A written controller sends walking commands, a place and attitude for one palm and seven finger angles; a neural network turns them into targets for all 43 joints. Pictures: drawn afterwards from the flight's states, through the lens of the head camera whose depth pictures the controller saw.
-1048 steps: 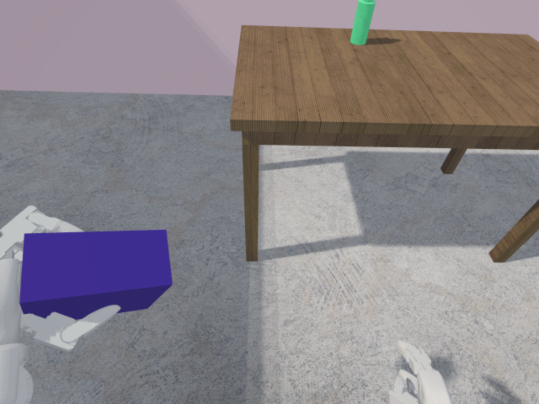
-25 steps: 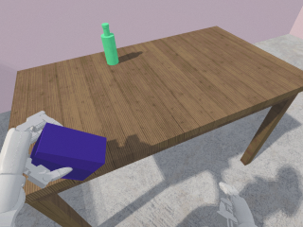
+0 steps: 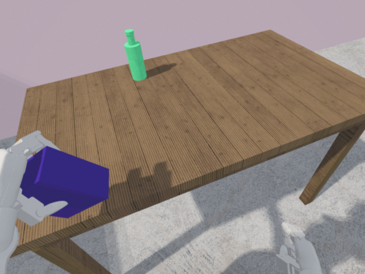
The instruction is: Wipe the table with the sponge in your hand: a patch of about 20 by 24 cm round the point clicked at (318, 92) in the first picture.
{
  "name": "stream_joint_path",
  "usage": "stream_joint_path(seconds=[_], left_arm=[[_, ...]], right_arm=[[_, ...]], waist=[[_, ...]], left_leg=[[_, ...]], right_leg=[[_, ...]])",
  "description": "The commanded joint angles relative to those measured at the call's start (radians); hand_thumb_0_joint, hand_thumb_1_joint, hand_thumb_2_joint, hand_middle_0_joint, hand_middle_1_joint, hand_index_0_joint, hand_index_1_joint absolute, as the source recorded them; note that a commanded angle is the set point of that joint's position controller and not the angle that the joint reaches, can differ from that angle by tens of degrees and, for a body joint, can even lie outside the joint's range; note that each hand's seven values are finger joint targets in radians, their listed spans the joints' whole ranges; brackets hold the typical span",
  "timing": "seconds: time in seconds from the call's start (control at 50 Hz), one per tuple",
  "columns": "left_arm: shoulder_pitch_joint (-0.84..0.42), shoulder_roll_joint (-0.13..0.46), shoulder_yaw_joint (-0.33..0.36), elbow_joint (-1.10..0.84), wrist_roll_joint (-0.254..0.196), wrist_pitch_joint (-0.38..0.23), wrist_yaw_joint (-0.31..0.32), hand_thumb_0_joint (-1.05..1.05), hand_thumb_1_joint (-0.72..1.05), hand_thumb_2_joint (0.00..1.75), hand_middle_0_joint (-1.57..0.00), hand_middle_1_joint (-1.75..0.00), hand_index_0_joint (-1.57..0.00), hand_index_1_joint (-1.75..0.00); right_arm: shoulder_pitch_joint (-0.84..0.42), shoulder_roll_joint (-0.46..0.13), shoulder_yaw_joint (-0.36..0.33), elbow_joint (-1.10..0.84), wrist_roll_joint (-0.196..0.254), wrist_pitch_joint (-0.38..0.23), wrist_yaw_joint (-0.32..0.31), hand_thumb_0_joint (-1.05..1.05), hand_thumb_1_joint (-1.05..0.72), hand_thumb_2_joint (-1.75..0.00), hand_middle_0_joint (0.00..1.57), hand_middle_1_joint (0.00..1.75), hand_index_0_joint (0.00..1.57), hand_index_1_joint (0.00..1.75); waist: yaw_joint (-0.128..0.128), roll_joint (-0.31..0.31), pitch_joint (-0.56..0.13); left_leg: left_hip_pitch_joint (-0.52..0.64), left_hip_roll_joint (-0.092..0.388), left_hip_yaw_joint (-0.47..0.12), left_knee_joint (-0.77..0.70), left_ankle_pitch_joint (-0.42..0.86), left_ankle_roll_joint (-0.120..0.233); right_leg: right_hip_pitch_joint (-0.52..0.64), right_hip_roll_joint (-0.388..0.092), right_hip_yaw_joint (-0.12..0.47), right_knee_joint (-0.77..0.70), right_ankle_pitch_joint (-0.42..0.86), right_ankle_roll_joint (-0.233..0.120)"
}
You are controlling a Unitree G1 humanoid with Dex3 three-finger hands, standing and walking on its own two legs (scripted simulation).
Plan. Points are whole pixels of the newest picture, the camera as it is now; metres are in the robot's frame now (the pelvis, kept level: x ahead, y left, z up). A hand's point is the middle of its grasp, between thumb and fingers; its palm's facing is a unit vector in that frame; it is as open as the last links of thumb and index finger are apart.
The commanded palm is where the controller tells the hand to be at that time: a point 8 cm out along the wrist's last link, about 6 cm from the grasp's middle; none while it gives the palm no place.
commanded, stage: turn the palm down, sponge in hand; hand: left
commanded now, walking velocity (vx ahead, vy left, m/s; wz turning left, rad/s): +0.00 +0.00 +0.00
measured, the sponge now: (69, 189) +0.23 +0.26 +0.11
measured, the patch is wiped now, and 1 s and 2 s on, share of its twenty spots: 0.00 0.00 0.00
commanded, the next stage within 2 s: move the sponge above the wiping area in 1.34 s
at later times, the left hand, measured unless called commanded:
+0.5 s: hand (20, 171) +0.23 +0.32 +0.17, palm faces +0.27 -0.24 -0.93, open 10.5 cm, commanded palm +0.18 +0.31 +0.23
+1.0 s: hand (24, 170) +0.23 +0.32 +0.16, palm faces +0.17 -0.12 -0.98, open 10.5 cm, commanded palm +0.19 +0.31 +0.24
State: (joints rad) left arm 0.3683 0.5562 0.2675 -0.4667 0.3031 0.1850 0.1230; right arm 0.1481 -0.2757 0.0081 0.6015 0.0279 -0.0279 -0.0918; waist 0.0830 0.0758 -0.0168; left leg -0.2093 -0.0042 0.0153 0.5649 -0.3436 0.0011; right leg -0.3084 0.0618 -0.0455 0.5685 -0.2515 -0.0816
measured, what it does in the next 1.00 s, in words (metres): stands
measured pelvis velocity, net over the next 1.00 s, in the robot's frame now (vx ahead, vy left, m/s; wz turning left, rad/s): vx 0.00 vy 0.03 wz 0.01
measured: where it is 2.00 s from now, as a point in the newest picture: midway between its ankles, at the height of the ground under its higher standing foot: outside the picture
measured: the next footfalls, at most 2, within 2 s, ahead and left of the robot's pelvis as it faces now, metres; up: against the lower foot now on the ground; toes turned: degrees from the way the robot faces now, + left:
none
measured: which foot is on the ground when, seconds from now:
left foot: down 0.00-1.00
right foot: down 0.00-1.00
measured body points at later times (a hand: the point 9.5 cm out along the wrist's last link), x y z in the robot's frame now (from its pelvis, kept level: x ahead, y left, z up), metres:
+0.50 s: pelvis +0.00 +0.03 +0.01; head -0.02 -0.02 +0.46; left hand +0.21 +0.33 +0.22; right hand +0.25 -0.16 -0.06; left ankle -0.03 +0.12 -0.73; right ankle +0.03 -0.06 -0.73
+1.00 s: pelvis +0.00 +0.03 +0.01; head -0.01 -0.02 +0.46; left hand +0.22 +0.32 +0.22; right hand +0.27 -0.15 -0.06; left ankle -0.03 +0.12 -0.73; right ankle +0.03 -0.06 -0.73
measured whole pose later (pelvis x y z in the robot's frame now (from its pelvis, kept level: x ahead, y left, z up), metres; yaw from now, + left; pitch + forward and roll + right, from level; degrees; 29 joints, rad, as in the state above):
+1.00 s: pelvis +0.00 +0.03 +0.01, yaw +1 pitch -4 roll +0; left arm 0.07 0.54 -0.01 -0.32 0.81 0.53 -0.06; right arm -0.03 -0.27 0.08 0.64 0.05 0.05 -0.05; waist 0.14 0.13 0.02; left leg -0.06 -0.05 0.01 0.36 -0.24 0.05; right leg -0.15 0.02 -0.03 0.38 -0.16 -0.04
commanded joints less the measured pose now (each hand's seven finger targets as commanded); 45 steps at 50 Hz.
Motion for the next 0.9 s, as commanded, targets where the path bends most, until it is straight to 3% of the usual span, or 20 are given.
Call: stream_joint_path(seconds=[0.0, 0.1, 0.12, 0.14, 0.2, 0.22, 0.24, 0.32, 0.36, 0.44, 0.52, 0.6, 0.62, 0.64, 0.7, 0.72, 0.74, 0.8, 0.82, 0.88], left_arm=[[-0.143, 0.24, 0.163, -0.163, 0.048, 0.064, 0.023, 0.0, 0.1, 1.3, -1.2, -1.6, -1.2, -1.6], [-0.218, 0.225, 0.066, -0.197, 0.121, 0.093, -0.029, 0.0, 0.1, 1.3, -1.2, -1.6, -1.2, -1.6], [-0.256, 0.226, 0.062, -0.222, 0.133, 0.096, -0.035, 0.0, 0.1, 1.3, -1.2, -1.6, -1.2, -1.6], [-0.282, 0.227, 0.053, -0.211, 0.156, 0.094, -0.036, 0.0, 0.1, 1.3, -1.2, -1.6, -1.2, -1.6], [-0.295, 0.251, 0.053, -0.178, 0.21, 0.106, -0.039, 0.0, 0.1, 1.3, -1.2, -1.6, -1.2, -1.6], [-0.318, 0.286, 0.09, -0.189, 0.226, 0.116, -0.032, 0.0, 0.1, 1.3, -1.2, -1.6, -1.2, -1.6], [-0.349, 0.256, 0.056, -0.175, 0.25, 0.125, -0.029, 0.0, 0.1, 1.3, -1.2, -1.6, -1.2, -1.6], [-0.354, 0.266, 0.067, -0.146, 0.291, 0.182, -0.028, 0.0, 0.1, 1.3, -1.2, -1.6, -1.2, -1.6], [-0.352, 0.235, 0.019, -0.104, 0.305, 0.213, -0.039, 0.0, 0.1, 1.3, -1.2, -1.6, -1.2, -1.6], [-0.421, 0.21, -0.05, -0.101, 0.352, 0.268, -0.085, 0.0, 0.1, 1.3, -1.2, -1.6, -1.2, -1.6], [-0.474, 0.225, -0.079, -0.138, 0.408, 0.291, -0.127, 0.0, 0.1, 1.3, -1.2, -1.6, -1.2, -1.6], [-0.502, 0.25, -0.09, -0.108, 0.473, 0.272, -0.138, 0.0, 0.1, 1.3, -1.2, -1.6, -1.2, -1.6], [-0.533, 0.269, -0.064, -0.142, 0.479, 0.276, -0.136, 0.0, 0.1, 1.3, -1.2, -1.6, -1.2, -1.6], [-0.547, 0.262, -0.071, -0.12, 0.492, 0.269, -0.129, 0.0, 0.1, 1.3, -1.2, -1.6, -1.2, -1.6], [-0.52, 0.267, -0.071, -0.074, 0.513, 0.274, -0.125, 0.0, 0.1, 1.3, -1.2, -1.6, -1.2, -1.6], [-0.543, 0.283, -0.048, -0.097, 0.516, 0.288, -0.121, 0.0, 0.1, 1.3, -1.2, -1.6, -1.2, -1.6], [-0.554, 0.251, -0.08, -0.067, 0.524, 0.295, -0.118, 0.0, 0.1, 1.3, -1.2, -1.6, -1.2, -1.6], [-0.518, 0.22, -0.117, -0.037, 0.524, 0.317, -0.131, 0.0, 0.1, 1.3, -1.2, -1.6, -1.2, -1.6], [-0.524, 0.225, -0.1, -0.061, 0.522, 0.328, -0.135, 0.0, 0.1, 1.3, -1.2, -1.6, -1.2, -1.6], [-0.51, 0.2, -0.141, -0.039, 0.525, 0.325, -0.144, 0.0, 0.1, 1.3, -1.2, -1.6, -1.2, -1.6]], right_arm=[[-0.159, -0.108, -0.034, -0.169, 0.003, -0.038, -0.021, 0.0, -0.9, -0.9, 0.2, 0.3, 0.2, 0.3], [-0.193, -0.107, -0.018, -0.18, 0.006, -0.05, -0.038, 0.0, -0.9, -0.9, 0.2, 0.3, 0.2, 0.3], [-0.246, -0.095, -0.002, -0.192, 0.015, -0.062, -0.037, 0.0, -0.9, -0.9, 0.2, 0.3, 0.2, 0.3], [-0.211, -0.095, -0.004, -0.184, 0.004, -0.066, -0.04, 0.0, -0.9, -0.9, 0.2, 0.3, 0.2, 0.3], [-0.213, -0.1, -0.007, -0.173, -0.001, -0.054, -0.044, 0.0, -0.9, -0.9, 0.2, 0.3, 0.2, 0.3], [-0.263, -0.093, 0.004, -0.177, 0.008, -0.061, -0.038, 0.0, -0.9, -0.9, 0.2, 0.3, 0.2, 0.3], [-0.246, -0.087, 0.009, -0.175, 0.0, -0.057, -0.034, 0.0, -0.9, -0.9, 0.2, 0.3, 0.2, 0.3], [-0.305, -0.084, 0.016, -0.169, 0.009, -0.038, -0.019, 0.0, -0.9, -0.9, 0.2, 0.3, 0.2, 0.3], [-0.281, -0.089, 0.011, -0.156, 0.005, -0.024, -0.014, 0.0, -0.9, -0.9, 0.2, 0.3, 0.2, 0.3], [-0.33, -0.093, 0.025, -0.16, 0.012, -0.015, -0.004, 0.0, -0.9, -0.9, 0.2, 0.3, 0.2, 0.3], [-0.401, -0.085, 0.035, -0.173, 0.02, -0.007, 0.001, 0.0, -0.9, -0.9, 0.2, 0.3, 0.2, 0.3], [-0.349, -0.093, 0.022, -0.157, 0.006, 0.008, 0.004, 0.0, -0.9, -0.9, 0.2, 0.3, 0.2, 0.3], [-0.411, -0.078, 0.039, -0.167, 0.015, -0.001, 0.009, 0.0, -0.9, -0.9, 0.2, 0.3, 0.2, 0.3], [-0.365, -0.08, 0.034, -0.154, 0.004, -0.003, 0.011, 0.0, -0.9, -0.9, 0.2, 0.3, 0.2, 0.3], [-0.358, -0.088, 0.023, -0.138, 0.004, 0.015, 0.02, 0.0, -0.9, -0.9, 0.2, 0.3, 0.2, 0.3], [-0.425, -0.076, 0.037, -0.147, 0.014, 0.007, 0.027, 0.0, -0.9, -0.9, 0.2, 0.3, 0.2, 0.3], [-0.388, -0.079, 0.034, -0.134, 0.008, 0.007, 0.031, 0.0, -0.9, -0.9, 0.2, 0.3, 0.2, 0.3], [-0.388, -0.087, 0.022, -0.13, 0.013, 0.022, 0.037, 0.0, -0.9, -0.9, 0.2, 0.3, 0.2, 0.3], [-0.448, -0.072, 0.036, -0.145, 0.024, 0.015, 0.039, 0.0, -0.9, -0.9, 0.2, 0.3, 0.2, 0.3], [-0.4, -0.086, 0.023, -0.134, 0.017, 0.025, 0.038, 0.0, -0.9, -0.9, 0.2, 0.3, 0.2, 0.3]], waist=[[0.013, -0.029, -0.15], [0.003, -0.04, -0.128], [0.006, -0.001, -0.111], [0.008, -0.032, -0.14], [0.019, -0.022, -0.117], [0.03, 0.002, -0.118], [0.03, 0.013, -0.141], [0.047, 0.056, -0.133], [0.039, 0.009, -0.13], [0.034, -0.002, -0.122], [0.038, 0.017, -0.129], [0.043, 0.007, -0.161], [0.052, 0.028, -0.159], [0.051, 0.005, -0.195], [0.058, 0.017, -0.187], [0.066, 0.052, -0.175], [0.061, 0.037, -0.192], [0.057, 0.019, -0.167], [0.062, 0.01, -0.154], [0.051, -0.009, -0.161]], left_leg=[[-0.053, -0.001, 0.003, -0.077, 0.296, 0.035], [-0.007, -0.002, -0.013, -0.113, 0.277, 0.043], [0.012, -0.004, -0.014, -0.116, 0.273, 0.043], [0.009, -0.003, -0.015, -0.119, 0.279, 0.044], [0.014, -0.002, -0.033, -0.159, 0.26, 0.038], [0.019, -0.006, -0.036, -0.162, 0.262, 0.035], [0.015, -0.003, -0.032, -0.167, 0.28, 0.031], [0.032, -0.003, -0.049, -0.199, 0.307, 0.022], [0.034, 0.003, -0.046, -0.208, 0.323, 0.022], [0.039, 0.001, -0.049, -0.223, 0.331, 0.026], [0.066, 0.0, -0.067, -0.24, 0.343, 0.034], [0.083, 0.001, -0.077, -0.251, 0.378, 0.037], [0.083, -0.001, -0.085, -0.255, 0.37, 0.039], [0.087, -0.005, -0.071, -0.242, 0.398, 0.039], [0.093, -0.006, -0.081, -0.25, 0.439, 0.033], [0.088, -0.008, -0.087, -0.251, 0.432, 0.03], [0.085, -0.007, -0.075, -0.245, 0.453, 0.029], [0.091, -0.008, -0.078, -0.252, 0.457, 0.029], [0.089, -0.01, -0.079, -0.251, 0.43, 0.031], [0.087, -0.01, -0.074, -0.261, 0.4, 0.035]], right_leg=[[0.203, -0.088, 0.11, -0.105, 0.209, 0.07], [0.174, -0.074, 0.082, -0.132, 0.135, 0.069], [0.161, -0.067, 0.101, -0.143, 0.115, 0.059], [0.179, -0.072, 0.086, -0.139, 0.118, 0.062], [0.188, -0.067, 0.073, -0.157, 0.086, 0.055], [0.198, -0.057, 0.102, -0.163, 0.076, 0.042], [0.212, -0.066, 0.077, -0.156, 0.087, 0.043], [0.25, -0.052, 0.094, -0.173, 0.112, 0.026], [0.263, -0.058, 0.069, -0.179, 0.132, 0.031], [0.273, -0.057, 0.07, -0.19, 0.14, 0.027], [0.283, -0.043, 0.093, -0.199, 0.149, 0.016], [0.305, -0.054, 0.076, -0.201, 0.164, 0.018], [0.312, -0.036, 0.106, -0.2, 0.16, 0.006], [0.331, -0.05, 0.087, -0.192, 0.181, 0.01], [0.335, -0.054, 0.094, -0.203, 0.218, 0.008], [0.337, -0.039, 0.129, -0.2, 0.216, -0.007], [0.344, -0.053, 0.096, -0.193, 0.227, 0.0], [0.328, -0.056, 0.091, -0.21, 0.239, 0.006], [0.322, -0.041, 0.124, -0.212, 0.22, -0.003], [0.322, -0.056, 0.09, -0.22, 0.201, 0.012]])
